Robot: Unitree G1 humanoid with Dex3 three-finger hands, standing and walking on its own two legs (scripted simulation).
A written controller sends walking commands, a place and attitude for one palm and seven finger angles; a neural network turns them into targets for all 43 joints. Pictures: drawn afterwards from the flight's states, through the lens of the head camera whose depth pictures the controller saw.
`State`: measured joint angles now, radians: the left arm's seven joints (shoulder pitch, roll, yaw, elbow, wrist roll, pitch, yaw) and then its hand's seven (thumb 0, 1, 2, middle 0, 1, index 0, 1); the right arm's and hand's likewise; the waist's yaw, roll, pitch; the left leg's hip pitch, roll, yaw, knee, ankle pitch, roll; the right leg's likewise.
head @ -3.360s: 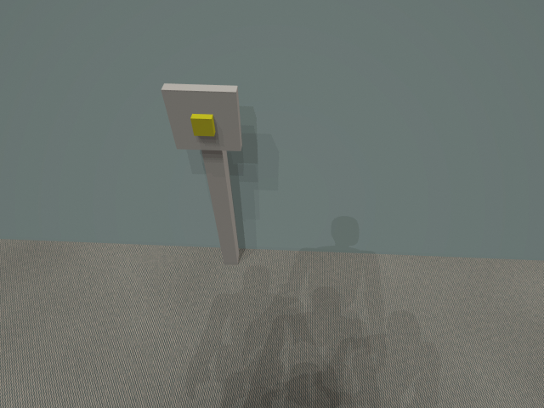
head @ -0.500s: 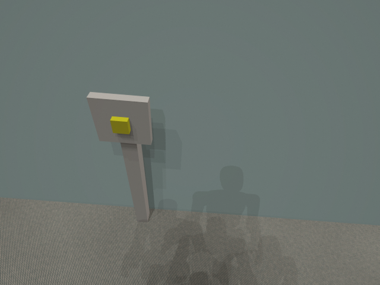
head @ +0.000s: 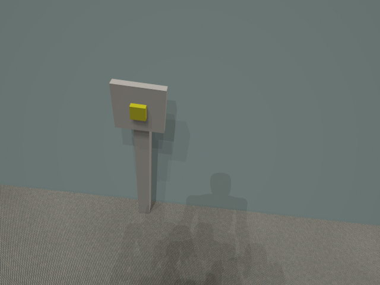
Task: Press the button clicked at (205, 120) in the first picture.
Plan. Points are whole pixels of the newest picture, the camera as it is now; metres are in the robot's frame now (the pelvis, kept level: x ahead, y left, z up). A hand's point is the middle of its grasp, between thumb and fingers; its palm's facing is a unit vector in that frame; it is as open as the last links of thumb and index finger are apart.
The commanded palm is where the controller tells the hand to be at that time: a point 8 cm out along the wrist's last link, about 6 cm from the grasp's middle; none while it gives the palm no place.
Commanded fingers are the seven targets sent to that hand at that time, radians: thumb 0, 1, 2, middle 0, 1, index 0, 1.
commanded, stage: come to a stop and stand still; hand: left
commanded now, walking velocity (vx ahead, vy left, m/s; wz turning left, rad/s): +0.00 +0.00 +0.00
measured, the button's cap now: (138, 111) +0.64 +0.21 -0.01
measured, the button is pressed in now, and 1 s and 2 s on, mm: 0 0 0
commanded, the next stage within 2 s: look again from close up in 0.84 s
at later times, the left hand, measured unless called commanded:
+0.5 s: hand out of the picture +0.03 +0.18 -0.17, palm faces -0.01 -0.98 -0.18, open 7.3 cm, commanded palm none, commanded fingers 0.00 0.90 0.90 -0.20 -0.30 -0.20 -0.30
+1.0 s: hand out of the picture -0.06 +0.12 -0.16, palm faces +0.00 -0.99 -0.12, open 7.4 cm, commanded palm none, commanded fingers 0.00 0.90 0.90 -0.20 -0.30 -0.20 -0.30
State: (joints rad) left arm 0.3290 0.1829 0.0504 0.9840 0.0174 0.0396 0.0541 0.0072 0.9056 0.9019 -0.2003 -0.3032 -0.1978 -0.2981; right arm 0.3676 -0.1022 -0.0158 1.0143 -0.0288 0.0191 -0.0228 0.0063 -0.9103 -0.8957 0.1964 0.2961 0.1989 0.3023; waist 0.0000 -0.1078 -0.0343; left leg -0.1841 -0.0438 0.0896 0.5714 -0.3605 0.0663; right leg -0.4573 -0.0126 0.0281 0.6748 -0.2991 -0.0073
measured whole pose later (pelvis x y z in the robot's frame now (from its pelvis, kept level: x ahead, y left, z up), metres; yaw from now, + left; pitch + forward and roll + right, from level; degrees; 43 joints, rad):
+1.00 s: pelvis -0.03 -0.02 +0.02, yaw -2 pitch -1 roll +0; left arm 0.37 0.11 -0.03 1.12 0.01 -0.02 0.04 0.00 0.91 0.90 -0.20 -0.30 -0.20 -0.30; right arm 0.26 -0.14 0.02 1.12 -0.01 -0.01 -0.04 0.02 -0.93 -0.90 0.20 0.30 0.20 0.30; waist 0.01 -0.03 0.04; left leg -0.18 0.00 0.11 0.43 -0.24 0.04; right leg -0.13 0.02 -0.04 0.41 -0.27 -0.02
